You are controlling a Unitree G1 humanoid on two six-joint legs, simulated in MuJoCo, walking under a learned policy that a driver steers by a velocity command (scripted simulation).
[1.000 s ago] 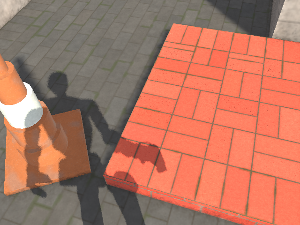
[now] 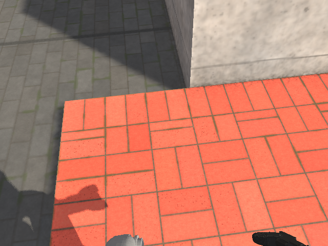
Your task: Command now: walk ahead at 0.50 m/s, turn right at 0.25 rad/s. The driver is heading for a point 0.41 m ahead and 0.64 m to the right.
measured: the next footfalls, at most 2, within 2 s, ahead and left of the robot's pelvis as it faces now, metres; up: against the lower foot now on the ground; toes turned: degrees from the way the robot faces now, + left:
left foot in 0.14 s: +0.25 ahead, +0.09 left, +0.10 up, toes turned +2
right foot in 0.68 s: +0.50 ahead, -0.11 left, +0.10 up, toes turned -24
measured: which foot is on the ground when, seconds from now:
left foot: up 0.00-0.12, down 0.14-0.66, up 0.68-1.00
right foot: down 0.00-0.14, up 0.16-0.66, down 0.68-1.00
